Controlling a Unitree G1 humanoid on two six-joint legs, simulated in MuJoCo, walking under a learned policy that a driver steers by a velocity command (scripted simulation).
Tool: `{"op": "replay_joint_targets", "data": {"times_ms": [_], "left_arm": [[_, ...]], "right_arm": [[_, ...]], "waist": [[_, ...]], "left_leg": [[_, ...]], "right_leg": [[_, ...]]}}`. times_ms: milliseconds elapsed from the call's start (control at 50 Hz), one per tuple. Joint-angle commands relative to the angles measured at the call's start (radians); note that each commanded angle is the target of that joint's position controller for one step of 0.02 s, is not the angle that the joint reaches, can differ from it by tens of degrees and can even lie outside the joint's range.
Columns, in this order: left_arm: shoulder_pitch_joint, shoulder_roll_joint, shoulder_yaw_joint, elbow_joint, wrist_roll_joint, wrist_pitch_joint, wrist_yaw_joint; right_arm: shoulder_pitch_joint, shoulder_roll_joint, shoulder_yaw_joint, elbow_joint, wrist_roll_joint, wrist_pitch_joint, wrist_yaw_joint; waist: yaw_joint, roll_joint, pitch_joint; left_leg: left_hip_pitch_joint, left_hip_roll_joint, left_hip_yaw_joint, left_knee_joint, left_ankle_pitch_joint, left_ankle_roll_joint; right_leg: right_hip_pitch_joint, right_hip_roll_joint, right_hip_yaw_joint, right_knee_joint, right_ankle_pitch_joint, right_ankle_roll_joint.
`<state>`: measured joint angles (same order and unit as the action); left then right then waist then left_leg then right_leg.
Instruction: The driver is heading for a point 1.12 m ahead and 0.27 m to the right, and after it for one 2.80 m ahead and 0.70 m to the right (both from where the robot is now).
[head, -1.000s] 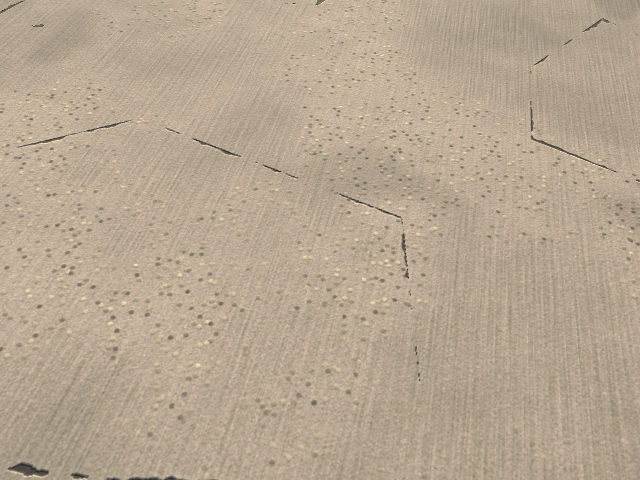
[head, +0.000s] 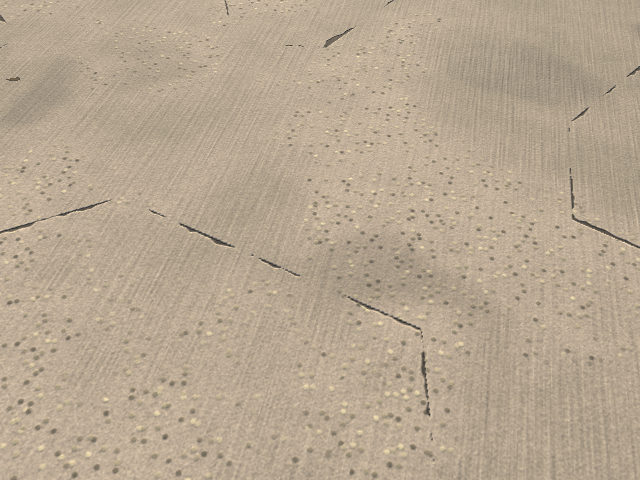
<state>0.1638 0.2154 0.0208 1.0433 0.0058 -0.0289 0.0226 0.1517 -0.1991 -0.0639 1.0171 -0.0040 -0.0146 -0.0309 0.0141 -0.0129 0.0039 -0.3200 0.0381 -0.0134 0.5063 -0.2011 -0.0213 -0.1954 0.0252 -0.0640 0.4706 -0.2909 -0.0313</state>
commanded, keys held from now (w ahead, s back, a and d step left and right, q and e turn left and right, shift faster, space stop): no key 1.00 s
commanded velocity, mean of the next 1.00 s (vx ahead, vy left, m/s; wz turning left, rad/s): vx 0.01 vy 0.00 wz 0.00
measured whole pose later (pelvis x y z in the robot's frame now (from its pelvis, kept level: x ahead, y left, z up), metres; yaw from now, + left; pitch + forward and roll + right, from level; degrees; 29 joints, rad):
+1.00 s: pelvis +0.01 +0.00 +0.00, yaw +0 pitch -1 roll +0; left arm 0.27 0.18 0.01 1.11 0.00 -0.01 0.03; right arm 0.19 -0.20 -0.04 1.14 0.00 0.01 -0.05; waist 0.00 0.01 0.04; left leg -0.25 0.02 0.00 0.47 -0.20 -0.02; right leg -0.14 0.01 -0.06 0.47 -0.31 -0.03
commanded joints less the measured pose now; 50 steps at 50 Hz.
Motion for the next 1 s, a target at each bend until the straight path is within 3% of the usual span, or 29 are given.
{"op": "replay_joint_targets", "data": {"times_ms": [20, 240, 540, 1000], "left_arm": [[0.056, 0.101, 0.02, -0.01, -0.004, 0.007, 0.006], [0.067, 0.098, 0.022, 0.023, -0.009, 0.024, 0.009], [0.093, 0.085, 0.013, 0.05, -0.004, 0.018, 0.011], [0.169, 0.058, 0.006, 0.053, -0.004, 0.011, 0.01]], "right_arm": [[0.009, -0.113, -0.02, -0.018, 0.005, -0.019, -0.001], [-0.001, -0.111, -0.015, 0.016, 0.009, -0.001, -0.005], [-0.015, -0.105, -0.007, 0.048, 0.006, 0.02, -0.011], [0.053, -0.093, 0.013, 0.096, 0.005, 0.016, -0.019]], "waist": [[0.004, 0.076, -0.06], [-0.003, 0.011, -0.05], [-0.012, 0.013, 0.017], [-0.014, 0.01, 0.047]], "left_leg": [[0.151, 0.042, -0.049, -0.043, 0.308, 0.068], [0.164, 0.021, -0.022, -0.007, 0.346, 0.077], [0.165, 0.005, -0.01, -0.05, 0.202, 0.052], [0.14, 0.004, -0.009, -0.081, 0.123, 0.036]], "right_leg": [[-0.042, -0.056, 0.044, -0.051, 0.167, -0.017], [-0.003, -0.069, 0.045, -0.02, 0.268, -0.005], [-0.038, -0.076, 0.056, -0.078, 0.148, -0.002], [-0.057, -0.073, 0.065, -0.129, 0.069, -0.012]]}}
